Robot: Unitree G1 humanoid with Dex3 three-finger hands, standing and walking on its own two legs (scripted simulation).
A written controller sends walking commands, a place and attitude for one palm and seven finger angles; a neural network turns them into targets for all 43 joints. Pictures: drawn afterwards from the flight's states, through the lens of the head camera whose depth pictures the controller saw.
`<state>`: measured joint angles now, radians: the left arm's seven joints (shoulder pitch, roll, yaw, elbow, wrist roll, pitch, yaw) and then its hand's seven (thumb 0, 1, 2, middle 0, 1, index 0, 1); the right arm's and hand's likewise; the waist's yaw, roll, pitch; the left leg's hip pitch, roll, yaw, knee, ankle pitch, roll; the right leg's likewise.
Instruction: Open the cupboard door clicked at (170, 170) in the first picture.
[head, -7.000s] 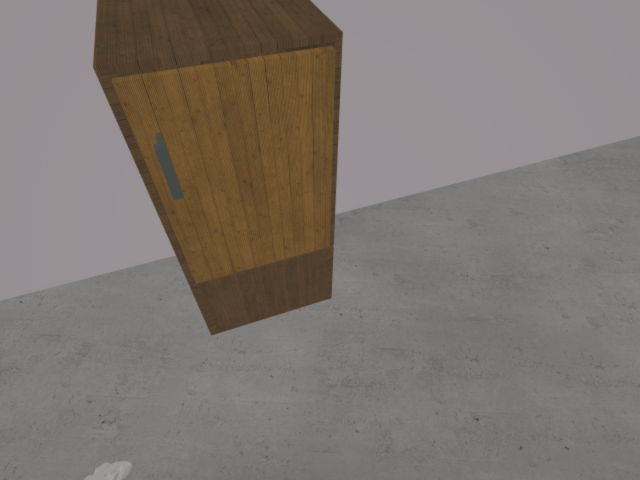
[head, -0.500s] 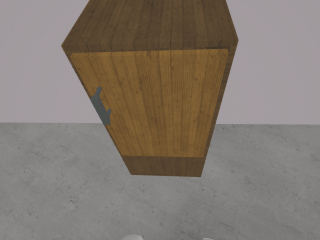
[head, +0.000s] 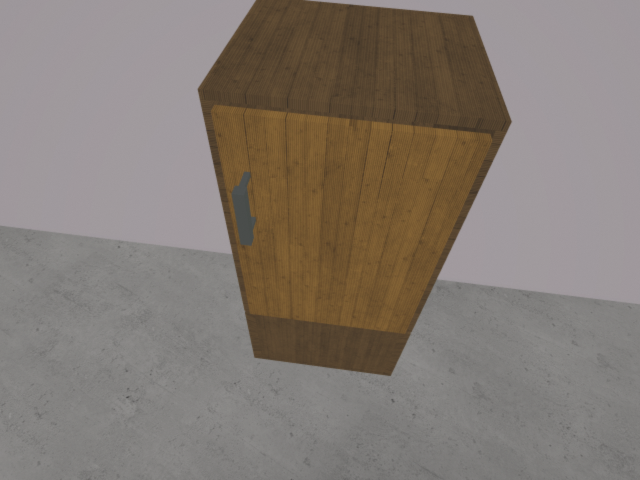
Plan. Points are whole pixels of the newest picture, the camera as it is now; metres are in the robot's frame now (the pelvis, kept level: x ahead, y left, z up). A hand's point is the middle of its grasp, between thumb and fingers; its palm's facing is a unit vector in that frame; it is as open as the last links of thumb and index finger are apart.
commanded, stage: come to a stop and stand still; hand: left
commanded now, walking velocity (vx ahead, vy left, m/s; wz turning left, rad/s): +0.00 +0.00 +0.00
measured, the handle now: (246, 209) +0.53 +0.18 -0.01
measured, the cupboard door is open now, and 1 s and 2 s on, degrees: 0 0 0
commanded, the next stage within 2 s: look again from close up in 0.44 s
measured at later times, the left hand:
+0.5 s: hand out of the picture +0.00 +0.16 -0.17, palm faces -0.04 -0.98 -0.21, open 7.3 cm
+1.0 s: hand out of the picture +0.05 +0.19 -0.17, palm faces -0.04 -0.98 -0.22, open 7.4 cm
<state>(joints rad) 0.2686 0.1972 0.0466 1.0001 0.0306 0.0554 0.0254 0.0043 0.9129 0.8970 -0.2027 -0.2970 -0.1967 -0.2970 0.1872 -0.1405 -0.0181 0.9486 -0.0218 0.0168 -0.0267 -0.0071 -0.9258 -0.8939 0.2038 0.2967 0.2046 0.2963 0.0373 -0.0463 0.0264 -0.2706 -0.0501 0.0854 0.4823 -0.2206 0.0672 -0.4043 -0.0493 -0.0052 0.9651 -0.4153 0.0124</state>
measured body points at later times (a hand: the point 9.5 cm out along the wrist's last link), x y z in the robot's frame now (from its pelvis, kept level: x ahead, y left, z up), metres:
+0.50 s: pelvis -0.01 -0.01 +0.00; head +0.00 -0.02 +0.45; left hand +0.01 +0.22 -0.16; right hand -0.03 -0.23 -0.16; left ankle +0.02 +0.08 -0.73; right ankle -0.06 -0.11 -0.73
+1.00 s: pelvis +0.02 +0.00 +0.00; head +0.03 +0.01 +0.45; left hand +0.05 +0.24 -0.16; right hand +0.07 -0.25 -0.14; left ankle +0.02 +0.08 -0.73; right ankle -0.06 -0.11 -0.73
